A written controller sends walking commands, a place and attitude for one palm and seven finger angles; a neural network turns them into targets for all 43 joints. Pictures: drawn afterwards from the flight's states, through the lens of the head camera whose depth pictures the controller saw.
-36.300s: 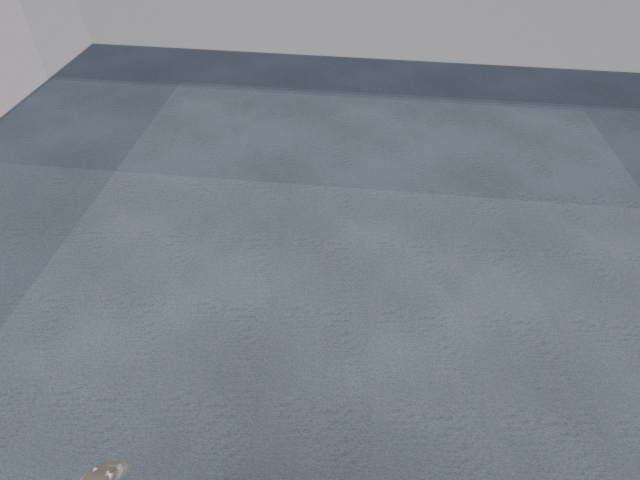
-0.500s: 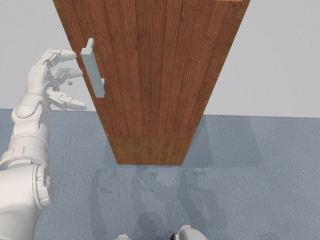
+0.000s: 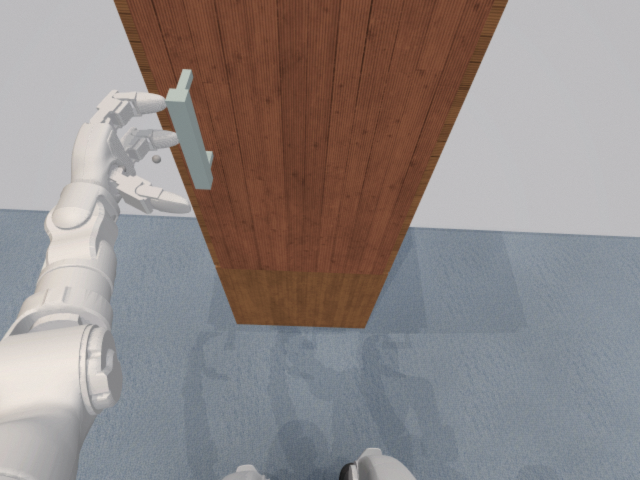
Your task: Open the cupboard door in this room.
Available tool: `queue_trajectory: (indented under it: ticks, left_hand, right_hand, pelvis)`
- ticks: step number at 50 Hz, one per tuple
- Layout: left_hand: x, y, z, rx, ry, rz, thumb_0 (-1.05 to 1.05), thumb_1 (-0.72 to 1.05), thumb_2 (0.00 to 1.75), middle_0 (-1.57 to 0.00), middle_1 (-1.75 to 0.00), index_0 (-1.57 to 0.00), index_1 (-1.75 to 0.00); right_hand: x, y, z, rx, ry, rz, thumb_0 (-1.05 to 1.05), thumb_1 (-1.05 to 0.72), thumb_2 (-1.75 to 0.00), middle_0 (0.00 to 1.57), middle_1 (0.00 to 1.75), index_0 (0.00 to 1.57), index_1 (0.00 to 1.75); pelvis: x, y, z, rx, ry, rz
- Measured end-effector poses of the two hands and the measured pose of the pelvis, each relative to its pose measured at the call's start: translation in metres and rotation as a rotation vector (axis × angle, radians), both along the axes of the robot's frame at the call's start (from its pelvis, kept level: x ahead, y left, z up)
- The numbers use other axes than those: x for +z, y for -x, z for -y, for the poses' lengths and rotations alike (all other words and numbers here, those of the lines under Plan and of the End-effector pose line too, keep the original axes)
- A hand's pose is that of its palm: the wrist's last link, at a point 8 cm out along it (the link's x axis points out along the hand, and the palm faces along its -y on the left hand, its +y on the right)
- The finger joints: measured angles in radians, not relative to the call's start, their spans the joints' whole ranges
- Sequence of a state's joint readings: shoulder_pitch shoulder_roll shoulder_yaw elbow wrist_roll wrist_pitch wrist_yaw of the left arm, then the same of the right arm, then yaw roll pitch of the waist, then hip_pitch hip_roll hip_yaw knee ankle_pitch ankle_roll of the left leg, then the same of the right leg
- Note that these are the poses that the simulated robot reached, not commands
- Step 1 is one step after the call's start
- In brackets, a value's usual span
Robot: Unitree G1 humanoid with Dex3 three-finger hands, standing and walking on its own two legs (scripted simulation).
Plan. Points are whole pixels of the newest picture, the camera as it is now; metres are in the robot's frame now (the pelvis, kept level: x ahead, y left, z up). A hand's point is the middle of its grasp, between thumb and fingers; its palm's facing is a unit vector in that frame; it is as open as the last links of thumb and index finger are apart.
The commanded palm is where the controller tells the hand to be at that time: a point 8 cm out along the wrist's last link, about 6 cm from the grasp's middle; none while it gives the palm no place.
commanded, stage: slide the fingers in behind the handle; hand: left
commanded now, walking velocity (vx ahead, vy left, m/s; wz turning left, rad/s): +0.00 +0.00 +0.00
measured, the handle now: (195, 133) +0.52 +0.14 +0.11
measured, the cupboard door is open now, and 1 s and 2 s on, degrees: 0 0 0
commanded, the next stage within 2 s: close the thumb around the handle in 1.04 s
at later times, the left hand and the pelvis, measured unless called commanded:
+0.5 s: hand (183, 168) +0.47 +0.15 +0.10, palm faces -0.09 -1.00 -0.05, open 14.7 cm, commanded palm +0.45 +0.17 +0.11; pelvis +0.00 +0.00 +0.00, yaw +2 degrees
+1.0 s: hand (211, 163) +0.48 +0.12 +0.10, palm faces -0.06 -1.00 -0.02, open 13.8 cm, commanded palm +0.46 +0.17 +0.11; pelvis -0.01 -0.01 +0.00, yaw +0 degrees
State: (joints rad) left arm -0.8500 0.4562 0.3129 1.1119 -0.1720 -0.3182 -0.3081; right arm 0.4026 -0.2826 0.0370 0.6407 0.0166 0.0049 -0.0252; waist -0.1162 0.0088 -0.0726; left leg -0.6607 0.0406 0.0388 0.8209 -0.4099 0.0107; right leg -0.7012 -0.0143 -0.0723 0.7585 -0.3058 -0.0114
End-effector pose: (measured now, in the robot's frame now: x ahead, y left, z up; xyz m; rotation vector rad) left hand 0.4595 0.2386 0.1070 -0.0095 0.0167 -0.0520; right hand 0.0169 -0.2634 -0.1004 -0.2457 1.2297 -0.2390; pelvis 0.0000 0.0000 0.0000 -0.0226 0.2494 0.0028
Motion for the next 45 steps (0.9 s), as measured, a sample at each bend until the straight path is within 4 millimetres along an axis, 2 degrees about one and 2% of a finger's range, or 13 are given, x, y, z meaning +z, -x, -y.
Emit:
queue_trajectory:
  ticks: [12, 22, 24, 27, 30, 34, 45]
  left_hand:
    - [0.0, 0.006, 0.007, 0.025, -0.005, 0.009, -0.01, -0.5, 0.3, -0.3, -1.2, -0.19, -1.21]
    - [-0.001, 0.01, 0.014, 0.043, -0.011, 0.018, -0.01, -0.5, 0.3, -0.3, -1.2, -0.13, -1.21]
    - [-0.001, 0.011, 0.023, -0.002, -0.046, 0.016, -0.01, -0.5, 0.3, -0.29, -1.2, -0.13, -1.21]
    - [-0.002, 0.008, 0.051, -0.081, -0.046, 0.007, -0.01, -0.51, 0.3, -0.29, -1.2, -0.17, -1.2]
    - [-0.006, 0.005, 0.061, -0.037, 0.029, 0.0, -0.01, -0.5, 0.3, -0.3, -1.2, -0.24, -1.25]
    - [-0.005, 0.003, 0.062, -0.008, -0.025, 0.011, -0.01, -0.5, 0.3, -0.32, -1.22, -0.3, -1.27]
    - [-0.004, 0.002, 0.064, -0.01, -0.028, -0.009, -0.01, -0.5, 0.3, -0.32, -1.22, -0.33, -1.24]
  right_hand:
    - [-0.006, -0.028, -0.011, 0.057, -0.035, 0.04, 0.0, -0.9, -0.9, 0.2, 0.3, 0.2, 0.3]
    - [-0.009, -0.039, -0.013, 0.093, -0.051, 0.046, 0.0, -0.9, -0.9, 0.2, 0.3, 0.2, 0.3]
    - [-0.01, -0.04, -0.013, 0.096, -0.054, 0.047, 0.0, -0.9, -0.9, 0.2, 0.3, 0.2, 0.3]
    - [-0.011, -0.041, -0.012, 0.091, -0.055, 0.053, 0.0, -0.9, -0.9, 0.2, 0.3, 0.2, 0.3]
    - [-0.009, -0.041, -0.011, 0.077, -0.051, 0.071, 0.0, -0.9, -0.9, 0.2, 0.3, 0.2, 0.3]
    - [-0.007, -0.037, -0.009, 0.059, -0.058, 0.097, 0.0, -0.9, -0.9, 0.2, 0.3, 0.2, 0.3]
    - [-0.009, -0.008, 0.002, 0.008, -0.054, 0.051, 0.0, -0.9, -0.9, 0.2, 0.3, 0.2, 0.3]
  pelvis:
    - [-0.001, -0.004, -0.004, 0.021, 0.001, 0.008]
    - [-0.001, -0.004, -0.003, 0.039, 0.002, 0.011]
    - [-0.001, -0.004, -0.003, 0.042, 0.003, 0.012]
    - [-0.001, -0.004, -0.003, 0.038, 0.0, 0.016]
    - [-0.001, -0.004, -0.001, 0.025, -0.006, 0.02]
    - [-0.001, -0.002, 0.003, 0.012, -0.013, 0.02]
    - [0.001, 0.003, 0.011, -0.002, -0.018, 0.026]
